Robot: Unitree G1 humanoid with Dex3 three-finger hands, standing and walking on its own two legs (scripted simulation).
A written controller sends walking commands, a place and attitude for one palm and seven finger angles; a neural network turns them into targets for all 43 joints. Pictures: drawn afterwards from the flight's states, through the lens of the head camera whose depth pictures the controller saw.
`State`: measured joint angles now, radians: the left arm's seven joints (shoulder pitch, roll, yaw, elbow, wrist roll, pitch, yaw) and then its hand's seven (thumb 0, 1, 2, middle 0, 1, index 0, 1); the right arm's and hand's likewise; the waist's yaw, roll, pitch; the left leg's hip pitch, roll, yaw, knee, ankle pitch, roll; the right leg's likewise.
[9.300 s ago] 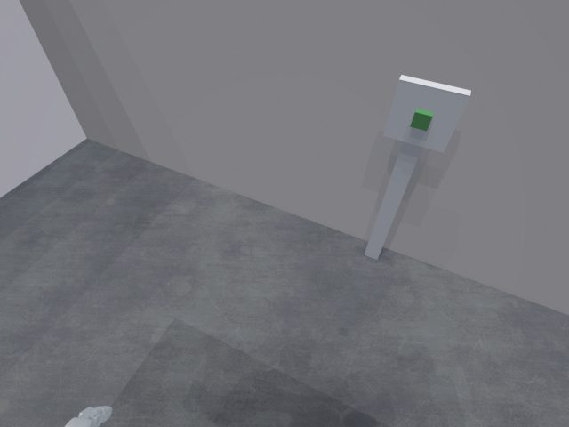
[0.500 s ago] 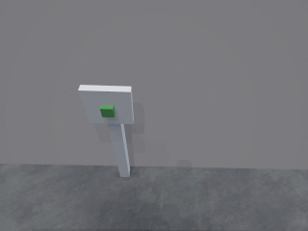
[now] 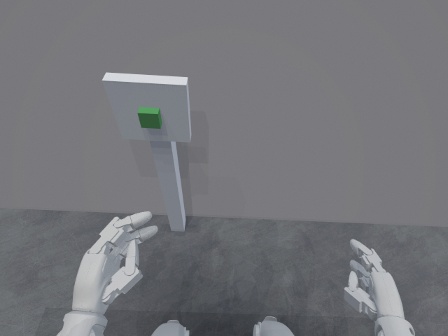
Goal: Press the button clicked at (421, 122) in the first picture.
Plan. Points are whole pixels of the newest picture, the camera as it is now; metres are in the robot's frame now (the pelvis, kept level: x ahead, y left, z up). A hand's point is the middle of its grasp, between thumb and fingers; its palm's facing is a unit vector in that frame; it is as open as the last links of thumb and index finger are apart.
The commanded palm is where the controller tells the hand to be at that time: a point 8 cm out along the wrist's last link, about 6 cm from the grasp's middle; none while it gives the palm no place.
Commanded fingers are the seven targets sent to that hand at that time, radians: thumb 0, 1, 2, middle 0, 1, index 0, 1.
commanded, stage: raise the hand and make a fist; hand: left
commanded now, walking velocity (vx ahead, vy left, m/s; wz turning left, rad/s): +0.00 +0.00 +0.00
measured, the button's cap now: (150, 117) +0.57 +0.22 +0.03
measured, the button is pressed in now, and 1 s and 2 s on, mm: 0 0 0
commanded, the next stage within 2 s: aim a knuckle at the button in 1.64 s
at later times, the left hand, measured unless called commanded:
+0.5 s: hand (109, 286) +0.20 +0.20 +0.01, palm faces +0.03 -1.00 -0.04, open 3.1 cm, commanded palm +0.16 +0.25 +0.02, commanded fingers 0.00 0.90 0.90 -1.30 -1.50 -1.30 -1.50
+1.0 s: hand (94, 277) +0.21 +0.22 +0.01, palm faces +0.03 -1.00 -0.05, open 3.1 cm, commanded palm +0.19 +0.28 +0.02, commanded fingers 0.00 0.90 0.90 -1.30 -1.50 -1.30 -1.50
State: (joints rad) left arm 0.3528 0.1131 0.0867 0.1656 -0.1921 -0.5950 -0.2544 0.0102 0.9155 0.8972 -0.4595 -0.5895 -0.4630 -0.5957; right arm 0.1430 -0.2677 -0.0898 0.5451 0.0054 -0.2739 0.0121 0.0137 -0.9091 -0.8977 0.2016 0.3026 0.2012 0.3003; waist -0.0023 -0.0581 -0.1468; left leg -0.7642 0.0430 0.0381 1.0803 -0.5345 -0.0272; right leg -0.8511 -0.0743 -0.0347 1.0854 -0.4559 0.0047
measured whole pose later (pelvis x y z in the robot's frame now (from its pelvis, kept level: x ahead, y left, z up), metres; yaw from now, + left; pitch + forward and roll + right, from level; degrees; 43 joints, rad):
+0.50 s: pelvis -0.02 +0.01 -0.03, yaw +1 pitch +17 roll -2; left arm 0.43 0.21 0.18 -0.06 -0.26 -0.36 -0.25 0.02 0.90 0.90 -1.14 -1.33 -1.14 -1.33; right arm 0.26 -0.19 0.00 0.55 0.02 -0.19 -0.05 0.02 -0.90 -0.90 0.21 0.30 0.21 0.30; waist -0.01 0.02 -0.14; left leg -0.99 0.06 -0.03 1.28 -0.59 -0.02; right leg -1.03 -0.06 -0.08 1.21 -0.48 0.01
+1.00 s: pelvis +0.00 +0.02 -0.03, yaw +1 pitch +18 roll -3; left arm 0.42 0.24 0.18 -0.08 -0.25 -0.38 -0.27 0.02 0.90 0.90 -1.30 -1.50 -1.30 -1.50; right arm 0.19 -0.21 0.02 0.46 0.01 -0.17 -0.03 0.01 -0.90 -0.90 0.21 0.30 0.21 0.30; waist 0.01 0.01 -0.16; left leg -0.98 0.05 -0.03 1.28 -0.61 0.00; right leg -0.99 -0.07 -0.09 1.19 -0.50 0.03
